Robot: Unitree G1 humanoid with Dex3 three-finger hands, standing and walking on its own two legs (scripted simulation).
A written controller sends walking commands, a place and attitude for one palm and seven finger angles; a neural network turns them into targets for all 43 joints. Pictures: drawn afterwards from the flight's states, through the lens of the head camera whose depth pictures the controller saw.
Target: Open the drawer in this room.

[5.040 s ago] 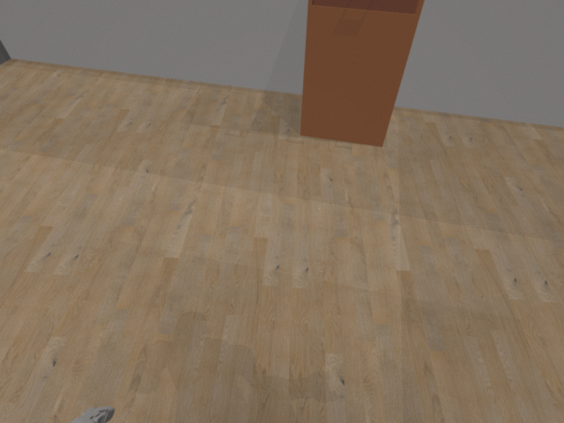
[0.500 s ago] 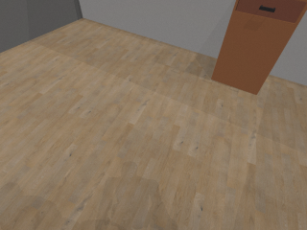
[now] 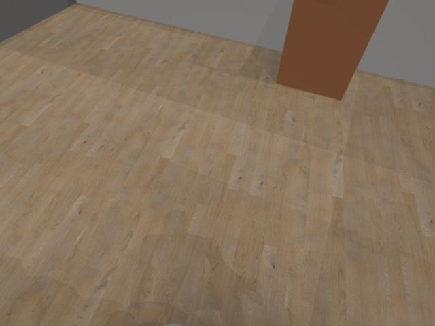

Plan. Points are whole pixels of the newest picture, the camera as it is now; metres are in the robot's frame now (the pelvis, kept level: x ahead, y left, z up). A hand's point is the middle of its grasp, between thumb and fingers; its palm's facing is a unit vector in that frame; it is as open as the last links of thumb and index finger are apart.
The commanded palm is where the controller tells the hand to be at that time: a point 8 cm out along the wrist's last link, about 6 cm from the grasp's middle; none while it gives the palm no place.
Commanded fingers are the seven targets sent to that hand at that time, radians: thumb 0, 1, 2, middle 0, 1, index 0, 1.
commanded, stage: turn or walk to find it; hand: left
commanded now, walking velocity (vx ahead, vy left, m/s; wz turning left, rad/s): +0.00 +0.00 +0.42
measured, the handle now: out of the picture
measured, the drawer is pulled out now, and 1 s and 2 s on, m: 0.00 0.00 0.00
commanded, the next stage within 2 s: stand and wait in 0.08 s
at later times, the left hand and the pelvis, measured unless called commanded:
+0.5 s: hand out of the picture +0.06 +0.20 -0.16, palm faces -0.06 -0.97 -0.22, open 7.3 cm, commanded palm none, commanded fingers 0.00 0.90 0.90 -0.20 -0.30 -0.20 -0.30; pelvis +0.01 +0.02 +0.01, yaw -3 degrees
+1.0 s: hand out of the picture -0.01 +0.17 -0.16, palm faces -0.03 -0.98 -0.18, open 7.3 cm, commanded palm none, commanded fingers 0.00 0.90 0.90 -0.20 -0.30 -0.20 -0.30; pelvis -0.01 +0.00 +0.02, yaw -4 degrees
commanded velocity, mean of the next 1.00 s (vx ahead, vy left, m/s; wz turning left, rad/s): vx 0.00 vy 0.00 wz -0.04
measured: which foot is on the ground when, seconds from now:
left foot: down 0.00-1.00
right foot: down 0.00-0.14, up 0.16-0.36, down 0.38-1.00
